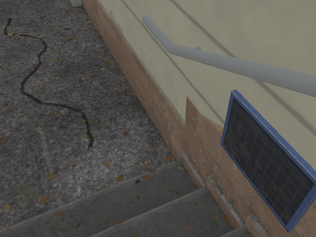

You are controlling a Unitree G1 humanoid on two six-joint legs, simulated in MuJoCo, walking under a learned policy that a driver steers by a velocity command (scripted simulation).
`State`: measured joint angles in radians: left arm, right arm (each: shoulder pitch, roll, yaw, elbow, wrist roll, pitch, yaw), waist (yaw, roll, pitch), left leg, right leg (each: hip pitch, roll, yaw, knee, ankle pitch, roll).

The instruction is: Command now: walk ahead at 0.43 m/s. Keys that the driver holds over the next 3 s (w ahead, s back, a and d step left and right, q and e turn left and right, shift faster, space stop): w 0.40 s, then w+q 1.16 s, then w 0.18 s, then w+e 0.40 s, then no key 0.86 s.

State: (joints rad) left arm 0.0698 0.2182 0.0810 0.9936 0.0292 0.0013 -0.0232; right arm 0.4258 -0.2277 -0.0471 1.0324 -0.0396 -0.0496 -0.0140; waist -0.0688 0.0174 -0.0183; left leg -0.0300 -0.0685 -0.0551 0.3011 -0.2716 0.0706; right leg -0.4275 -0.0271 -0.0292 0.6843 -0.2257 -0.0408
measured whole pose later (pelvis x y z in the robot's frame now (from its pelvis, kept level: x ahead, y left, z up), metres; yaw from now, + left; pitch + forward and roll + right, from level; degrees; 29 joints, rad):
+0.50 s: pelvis +0.28 -0.02 -0.13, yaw +0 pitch -1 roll -3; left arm 0.51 0.17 0.01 1.12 0.11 -0.12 -0.06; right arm 0.14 -0.26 -0.03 0.84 -0.08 -0.08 0.04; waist 0.04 0.08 0.05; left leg -0.26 0.01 0.01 0.40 0.17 0.08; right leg -0.22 0.08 -0.05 1.32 -0.67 -0.11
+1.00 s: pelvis +0.56 +0.01 -0.31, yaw +19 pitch +2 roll -4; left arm 0.54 0.17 0.01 0.87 0.03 -0.13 0.01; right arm 0.19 -0.34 -0.07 0.72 -0.09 -0.09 0.00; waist 0.09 0.06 -0.01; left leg -0.63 -0.01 0.02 1.43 -0.55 0.09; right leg -0.46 -0.11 -0.07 0.84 -0.01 -0.10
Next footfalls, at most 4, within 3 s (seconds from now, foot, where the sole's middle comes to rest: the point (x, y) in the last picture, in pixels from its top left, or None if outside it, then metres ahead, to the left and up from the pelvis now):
0.10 right None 0.11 -0.13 -0.78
0.50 left None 0.36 0.06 -0.93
0.76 right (195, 236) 0.64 -0.18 -1.04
1.00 left None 0.52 0.06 -1.01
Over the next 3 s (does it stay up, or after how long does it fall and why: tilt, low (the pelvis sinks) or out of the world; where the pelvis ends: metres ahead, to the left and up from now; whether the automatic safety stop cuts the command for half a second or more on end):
stays up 1.50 0.70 -0.61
